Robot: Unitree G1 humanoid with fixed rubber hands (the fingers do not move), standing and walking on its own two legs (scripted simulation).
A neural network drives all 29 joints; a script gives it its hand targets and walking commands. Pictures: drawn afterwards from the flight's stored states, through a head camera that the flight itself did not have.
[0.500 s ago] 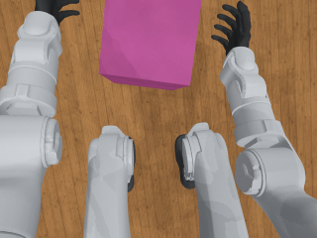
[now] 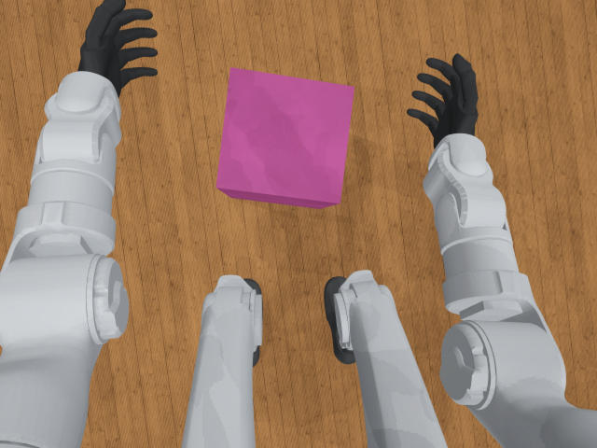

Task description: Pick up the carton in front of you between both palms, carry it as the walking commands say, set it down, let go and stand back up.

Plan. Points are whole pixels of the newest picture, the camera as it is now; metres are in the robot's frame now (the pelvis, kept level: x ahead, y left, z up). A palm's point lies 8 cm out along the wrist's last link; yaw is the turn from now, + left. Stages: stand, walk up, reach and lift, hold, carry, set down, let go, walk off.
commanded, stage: set down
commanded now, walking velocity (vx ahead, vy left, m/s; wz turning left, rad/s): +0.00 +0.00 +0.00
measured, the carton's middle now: (283, 151) +0.51 +0.02 -0.43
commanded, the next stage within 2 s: let go in 0.22 s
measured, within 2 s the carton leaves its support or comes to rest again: neither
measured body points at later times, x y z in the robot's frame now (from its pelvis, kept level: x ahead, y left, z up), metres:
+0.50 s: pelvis +0.04 +0.01 +0.13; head +0.30 +0.04 +0.50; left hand +0.47 +0.25 +0.00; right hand +0.44 -0.17 +0.01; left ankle +0.09 +0.10 -0.52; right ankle +0.09 -0.13 -0.52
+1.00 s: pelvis +0.12 -0.02 +0.21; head +0.20 +0.00 +0.66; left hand +0.32 +0.23 +0.12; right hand +0.31 -0.24 +0.14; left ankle +0.09 +0.10 -0.52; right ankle +0.09 -0.13 -0.52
